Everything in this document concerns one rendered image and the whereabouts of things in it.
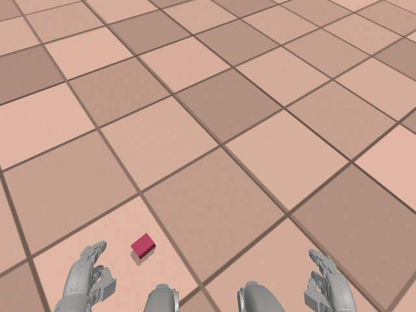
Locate left robot arm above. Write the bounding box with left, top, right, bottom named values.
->
left=53, top=293, right=92, bottom=312

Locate left robot hand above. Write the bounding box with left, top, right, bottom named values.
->
left=62, top=240, right=116, bottom=307

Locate right robot hand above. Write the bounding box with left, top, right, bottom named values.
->
left=304, top=249, right=357, bottom=312

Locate small box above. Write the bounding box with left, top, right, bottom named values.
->
left=130, top=233, right=156, bottom=259

